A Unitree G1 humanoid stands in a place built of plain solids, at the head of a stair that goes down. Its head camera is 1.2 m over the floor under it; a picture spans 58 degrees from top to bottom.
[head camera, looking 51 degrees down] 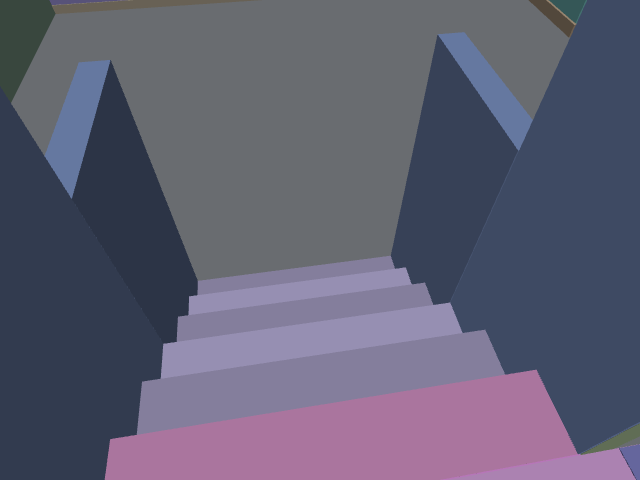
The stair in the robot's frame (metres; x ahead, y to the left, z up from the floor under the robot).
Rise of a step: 0.19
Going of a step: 0.23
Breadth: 1.20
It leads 9 degrees to the left of straight ahead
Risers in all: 6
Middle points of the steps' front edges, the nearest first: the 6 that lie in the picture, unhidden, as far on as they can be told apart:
0.40 -0.04 0.00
0.63 0.00 -0.19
0.85 0.04 -0.38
1.08 0.07 -0.57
1.30 0.11 -0.77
1.53 0.14 -0.96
